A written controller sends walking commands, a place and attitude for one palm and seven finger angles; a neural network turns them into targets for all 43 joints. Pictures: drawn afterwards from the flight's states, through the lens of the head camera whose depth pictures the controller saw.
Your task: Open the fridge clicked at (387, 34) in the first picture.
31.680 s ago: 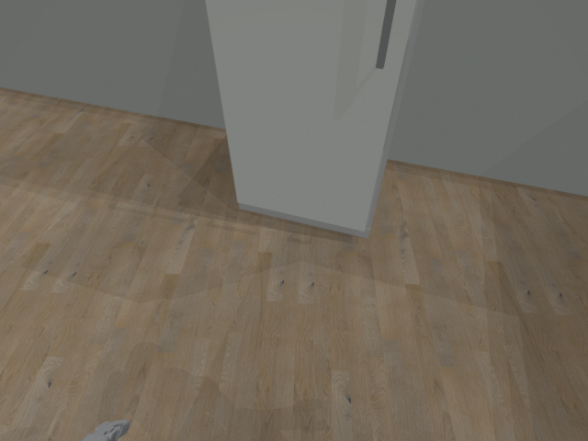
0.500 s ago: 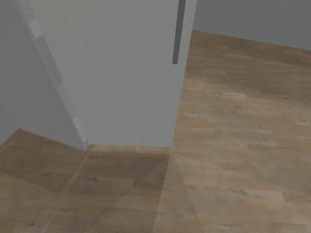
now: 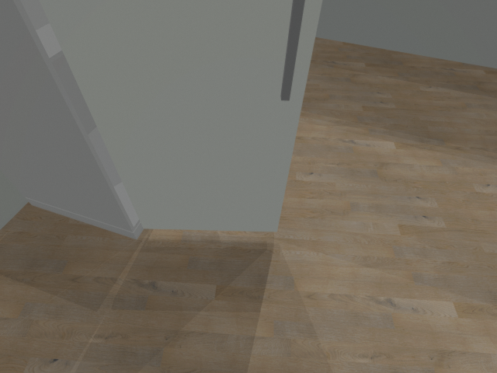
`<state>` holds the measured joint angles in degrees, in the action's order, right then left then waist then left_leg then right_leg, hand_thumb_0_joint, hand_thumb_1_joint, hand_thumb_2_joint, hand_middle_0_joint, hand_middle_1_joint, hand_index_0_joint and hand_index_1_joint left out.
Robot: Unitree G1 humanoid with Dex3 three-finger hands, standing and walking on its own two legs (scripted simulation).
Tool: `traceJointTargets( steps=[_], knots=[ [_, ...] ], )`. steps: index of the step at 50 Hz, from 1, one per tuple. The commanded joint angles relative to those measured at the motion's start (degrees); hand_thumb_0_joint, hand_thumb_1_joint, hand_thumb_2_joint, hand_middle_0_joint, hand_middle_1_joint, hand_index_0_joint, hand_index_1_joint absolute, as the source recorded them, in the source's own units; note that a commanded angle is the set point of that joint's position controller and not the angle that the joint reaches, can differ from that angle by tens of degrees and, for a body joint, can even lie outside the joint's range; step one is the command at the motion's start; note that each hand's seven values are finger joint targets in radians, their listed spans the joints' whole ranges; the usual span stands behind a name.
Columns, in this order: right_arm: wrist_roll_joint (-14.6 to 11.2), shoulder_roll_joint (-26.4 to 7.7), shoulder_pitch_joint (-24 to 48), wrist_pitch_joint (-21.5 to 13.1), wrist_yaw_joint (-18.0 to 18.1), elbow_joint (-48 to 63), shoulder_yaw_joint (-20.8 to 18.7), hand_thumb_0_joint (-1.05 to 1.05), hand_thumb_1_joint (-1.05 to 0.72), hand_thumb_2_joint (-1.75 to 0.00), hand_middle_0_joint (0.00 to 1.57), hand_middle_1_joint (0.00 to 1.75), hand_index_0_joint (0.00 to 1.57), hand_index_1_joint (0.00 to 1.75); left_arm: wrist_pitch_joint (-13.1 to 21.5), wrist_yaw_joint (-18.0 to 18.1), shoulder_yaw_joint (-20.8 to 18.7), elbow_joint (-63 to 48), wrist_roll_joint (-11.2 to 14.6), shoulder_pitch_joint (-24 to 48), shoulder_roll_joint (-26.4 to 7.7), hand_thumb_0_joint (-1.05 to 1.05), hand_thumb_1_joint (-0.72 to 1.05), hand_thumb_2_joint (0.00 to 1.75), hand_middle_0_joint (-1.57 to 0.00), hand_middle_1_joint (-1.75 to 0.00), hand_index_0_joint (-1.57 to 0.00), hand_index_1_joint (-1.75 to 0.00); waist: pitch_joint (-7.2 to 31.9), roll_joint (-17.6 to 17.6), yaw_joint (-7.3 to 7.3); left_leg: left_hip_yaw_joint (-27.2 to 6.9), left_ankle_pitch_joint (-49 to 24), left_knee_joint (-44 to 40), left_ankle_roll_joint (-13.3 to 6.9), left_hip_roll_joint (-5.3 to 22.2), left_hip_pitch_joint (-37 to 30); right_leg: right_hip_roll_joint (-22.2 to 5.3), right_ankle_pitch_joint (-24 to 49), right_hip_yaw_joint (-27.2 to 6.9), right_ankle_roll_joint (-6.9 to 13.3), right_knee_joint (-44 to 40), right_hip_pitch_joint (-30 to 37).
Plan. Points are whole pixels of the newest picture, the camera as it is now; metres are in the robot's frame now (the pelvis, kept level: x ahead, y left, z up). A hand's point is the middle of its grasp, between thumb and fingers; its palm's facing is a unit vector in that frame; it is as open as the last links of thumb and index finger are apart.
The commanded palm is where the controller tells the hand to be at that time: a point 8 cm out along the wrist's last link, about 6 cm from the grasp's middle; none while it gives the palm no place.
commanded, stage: look to check the result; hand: right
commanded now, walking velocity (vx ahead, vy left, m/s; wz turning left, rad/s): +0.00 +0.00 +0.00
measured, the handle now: out of the picture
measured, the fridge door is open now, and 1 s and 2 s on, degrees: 72 72 72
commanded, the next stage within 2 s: stand and wait in 0.14 s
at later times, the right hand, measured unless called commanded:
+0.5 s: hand out of the picture +0.09 -0.21 -0.16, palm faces -0.02 +0.96 -0.30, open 7.4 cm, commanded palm none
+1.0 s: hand out of the picture +0.07 -0.21 -0.16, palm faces -0.02 +0.95 -0.30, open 7.4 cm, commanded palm none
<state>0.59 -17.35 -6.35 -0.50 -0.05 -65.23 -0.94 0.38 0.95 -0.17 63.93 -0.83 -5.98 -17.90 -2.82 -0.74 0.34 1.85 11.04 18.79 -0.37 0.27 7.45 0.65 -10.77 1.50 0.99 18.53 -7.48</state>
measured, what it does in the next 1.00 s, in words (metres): stands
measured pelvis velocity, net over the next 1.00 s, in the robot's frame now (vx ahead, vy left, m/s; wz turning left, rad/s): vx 0.00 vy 0.01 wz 0.01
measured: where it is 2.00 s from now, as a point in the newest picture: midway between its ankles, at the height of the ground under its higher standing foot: outside the picture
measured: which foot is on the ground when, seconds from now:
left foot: down 0.00-1.00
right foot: down 0.00-1.00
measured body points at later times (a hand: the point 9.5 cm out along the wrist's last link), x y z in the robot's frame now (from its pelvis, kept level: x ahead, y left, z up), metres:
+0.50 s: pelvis +0.01 +0.01 +0.00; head +0.02 +0.02 +0.45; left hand +0.07 +0.30 -0.14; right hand +0.09 -0.26 -0.14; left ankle -0.01 +0.11 -0.75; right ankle -0.01 -0.11 -0.75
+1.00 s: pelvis +0.00 +0.01 +0.00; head +0.02 +0.02 +0.45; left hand +0.05 +0.29 -0.15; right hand +0.07 -0.26 -0.14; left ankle -0.01 +0.11 -0.75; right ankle -0.01 -0.11 -0.75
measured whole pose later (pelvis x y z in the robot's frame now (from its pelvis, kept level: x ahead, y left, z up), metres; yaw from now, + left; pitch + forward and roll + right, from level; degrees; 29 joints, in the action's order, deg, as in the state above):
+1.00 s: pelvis +0.00 +0.01 +0.00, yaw +1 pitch -1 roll +0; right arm 0.4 -16.4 -7.1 -0.6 0.1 -65.5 -0.8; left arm 0.1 1.3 0.0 64.9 -0.9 -8.2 -16.7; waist -2.3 -0.5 0.7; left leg 1.5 10.6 17.1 -1.5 -1.2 5.6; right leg -0.8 -10.8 1.8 -0.2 17.4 -5.6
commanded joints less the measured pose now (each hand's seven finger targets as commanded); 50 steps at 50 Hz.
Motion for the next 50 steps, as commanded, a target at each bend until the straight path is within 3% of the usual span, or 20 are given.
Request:
traceJointTargets(
  steps=[1,15,22,33,36,50],
  knots=[
    [-0.02,-10.97,1.83,-1.61,0.79,3.3,-1.72,0.0,-0.9,-0.9,0.2,0.3,0.2,0.3,1.01,0.51,-2.03,-3.07,0.05,0.95,-10.72,0.0,0.9,0.9,-0.2,-0.3,-0.2,-0.3,6.68,1.64,0.23,-5.97,-12.9,-2.5,-1.85,7.23,-2.17,-7.81,12.53,-5.88,0.59,-1.55,3.05],
    [-0.18,-10.41,2.3,-1.52,0.9,3.41,-1.6,0.0,-0.9,-0.9,0.2,0.3,0.2,0.3,0.82,0.65,-1.73,-2.71,-0.12,0.72,-10.09,0.0,0.9,0.9,-0.2,-0.3,-0.2,-0.3,4.98,0.64,0.27,-6.18,-14.02,-3.26,-1.96,7.29,-2.86,-7.9,12.0,-5.45,0.08,-2.32,2.77],
    [-0.21,-10.26,1.91,-1.63,1.01,3.51,-1.71,0.0,-0.9,-0.9,0.2,0.3,0.2,0.3,0.92,0.79,-1.73,-2.69,-0.03,-0.02,-9.84,0.0,0.9,0.9,-0.2,-0.3,-0.2,-0.3,6.01,0.7,0.25,-6.08,-16.2,-3.07,-2.04,7.38,-3.72,-8.14,13.55,-5.18,0.03,-1.87,3.54],
    [-0.24,-9.63,1.37,-1.47,0.97,3.16,-1.59,0.0,-0.9,-0.9,0.2,0.3,0.2,0.3,0.72,0.83,-1.71,-2.04,-0.09,-0.91,-9.01,0.0,0.9,0.9,-0.2,-0.3,-0.2,-0.3,3.53,1.0,0.28,-6.52,-12.46,-4.02,-2.09,7.0,-2.25,-8.03,10.09,-5.02,-0.06,-2.7,2.62],
    [-0.21,-9.84,0.95,-1.61,0.99,3.19,-1.68,0.0,-0.9,-0.9,0.2,0.3,0.2,0.3,0.78,0.83,-1.69,-2.13,0.01,-1.31,-9.27,0.0,0.9,0.9,-0.2,-0.3,-0.2,-0.3,5.06,0.81,0.25,-6.68,-12.61,-4.12,-2.09,6.92,-3.09,-8.06,10.27,-5.05,-0.01,-2.36,3.12],
    [-0.2,-9.54,1.28,-1.44,0.91,2.82,-1.56,0.0,-0.9,-0.9,0.2,0.3,0.2,0.3,0.83,0.86,-1.73,-1.77,-0.09,-1.32,-9.26,0.0,0.9,0.9,-0.2,-0.3,-0.2,-0.3,3.49,0.77,0.3,-6.73,-10.55,-4.17,-2.11,6.67,-1.95,-8.19,9.4,-5.3,0.09,-3.19,2.4]
  ],
)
